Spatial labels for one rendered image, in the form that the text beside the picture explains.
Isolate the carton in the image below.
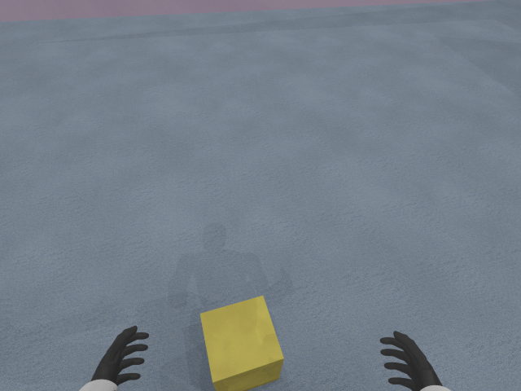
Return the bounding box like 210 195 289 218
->
200 296 284 391

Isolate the robot left hand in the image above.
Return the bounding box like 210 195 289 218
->
91 326 149 386

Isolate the robot right hand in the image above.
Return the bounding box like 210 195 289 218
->
380 331 443 391

